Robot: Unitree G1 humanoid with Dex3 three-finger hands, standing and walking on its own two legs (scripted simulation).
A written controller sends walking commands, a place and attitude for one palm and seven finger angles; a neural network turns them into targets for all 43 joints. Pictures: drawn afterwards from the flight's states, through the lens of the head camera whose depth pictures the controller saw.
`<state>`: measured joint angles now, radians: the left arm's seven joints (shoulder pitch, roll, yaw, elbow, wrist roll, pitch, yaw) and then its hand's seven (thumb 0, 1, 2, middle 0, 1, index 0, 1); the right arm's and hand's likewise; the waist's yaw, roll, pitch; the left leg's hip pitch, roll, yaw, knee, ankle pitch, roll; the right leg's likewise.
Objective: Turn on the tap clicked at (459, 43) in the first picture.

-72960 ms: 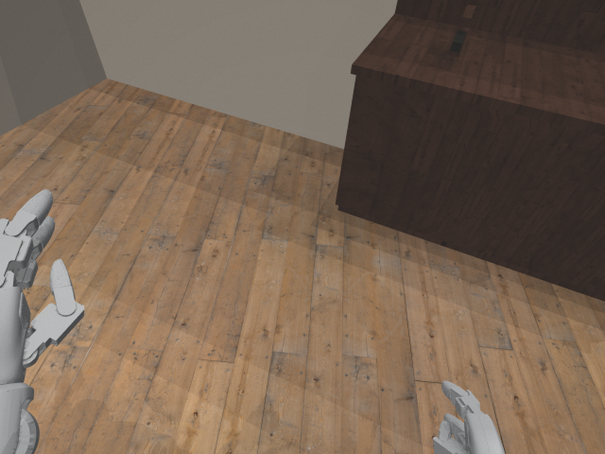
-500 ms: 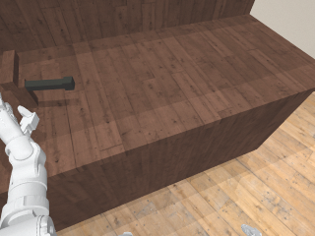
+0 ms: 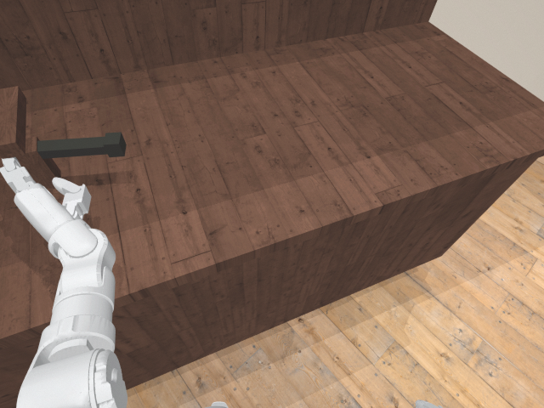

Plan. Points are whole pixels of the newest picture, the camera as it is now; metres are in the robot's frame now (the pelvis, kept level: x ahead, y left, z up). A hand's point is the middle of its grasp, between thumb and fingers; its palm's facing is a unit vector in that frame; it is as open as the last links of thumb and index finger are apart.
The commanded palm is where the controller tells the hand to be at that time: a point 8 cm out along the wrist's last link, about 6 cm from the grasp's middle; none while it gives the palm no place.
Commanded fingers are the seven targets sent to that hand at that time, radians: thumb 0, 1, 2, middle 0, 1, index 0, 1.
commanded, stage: push the lever round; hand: left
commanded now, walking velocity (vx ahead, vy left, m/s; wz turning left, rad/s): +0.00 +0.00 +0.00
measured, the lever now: (115, 144) +0.50 +0.27 +0.08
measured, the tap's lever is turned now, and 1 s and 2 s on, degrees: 76 78 86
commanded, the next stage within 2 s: lift the hand up off the lever in 1.64 s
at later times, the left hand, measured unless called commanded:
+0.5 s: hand (103, 179) +0.44 +0.27 +0.07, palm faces +0.82 -0.57 -0.06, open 7.9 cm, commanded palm +0.39 +0.27 +0.08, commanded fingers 0.00 0.90 0.90 -0.15 -0.15 -0.15 -0.15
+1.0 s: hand (129, 158) +0.48 +0.24 +0.08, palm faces +0.86 -0.50 -0.09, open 8.0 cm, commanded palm +0.42 +0.24 +0.08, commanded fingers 0.00 0.90 0.90 -0.15 -0.15 -0.15 -0.15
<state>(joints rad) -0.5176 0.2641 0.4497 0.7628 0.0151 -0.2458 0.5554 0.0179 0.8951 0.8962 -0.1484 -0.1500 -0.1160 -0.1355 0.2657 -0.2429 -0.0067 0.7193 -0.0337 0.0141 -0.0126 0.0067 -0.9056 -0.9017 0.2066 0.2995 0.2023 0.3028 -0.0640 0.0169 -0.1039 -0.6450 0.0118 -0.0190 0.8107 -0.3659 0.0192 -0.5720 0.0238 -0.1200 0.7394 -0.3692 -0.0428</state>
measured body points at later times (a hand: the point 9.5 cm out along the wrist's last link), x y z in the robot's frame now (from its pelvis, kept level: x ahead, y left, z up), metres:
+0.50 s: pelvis +0.01 +0.00 +0.00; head +0.06 +0.01 +0.45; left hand +0.39 +0.29 +0.08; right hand +0.07 -0.26 -0.12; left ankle +0.02 +0.10 -0.71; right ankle +0.00 -0.10 -0.71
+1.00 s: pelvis +0.00 -0.01 -0.01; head +0.07 +0.00 +0.44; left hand +0.43 +0.26 +0.08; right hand +0.03 -0.27 -0.14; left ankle +0.02 +0.10 -0.71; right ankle +0.00 -0.10 -0.71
